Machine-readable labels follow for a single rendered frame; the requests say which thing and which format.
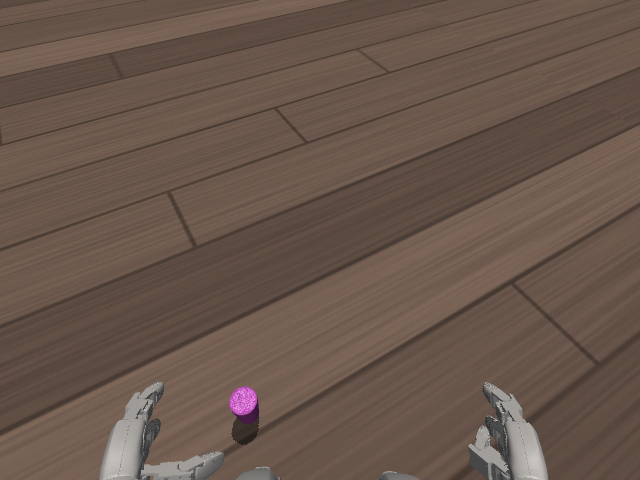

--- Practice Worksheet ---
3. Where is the left robot hand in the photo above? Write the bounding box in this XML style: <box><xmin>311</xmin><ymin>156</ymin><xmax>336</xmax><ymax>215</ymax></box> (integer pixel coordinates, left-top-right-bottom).
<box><xmin>99</xmin><ymin>382</ymin><xmax>224</xmax><ymax>480</ymax></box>

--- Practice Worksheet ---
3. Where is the cup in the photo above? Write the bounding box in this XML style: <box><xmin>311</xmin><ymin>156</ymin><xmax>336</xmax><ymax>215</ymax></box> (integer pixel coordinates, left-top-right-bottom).
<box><xmin>229</xmin><ymin>386</ymin><xmax>259</xmax><ymax>424</ymax></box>

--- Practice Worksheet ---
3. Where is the right robot hand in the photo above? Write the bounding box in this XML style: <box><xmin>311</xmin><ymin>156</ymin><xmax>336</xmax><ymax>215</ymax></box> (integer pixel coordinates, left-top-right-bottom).
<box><xmin>468</xmin><ymin>382</ymin><xmax>548</xmax><ymax>480</ymax></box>

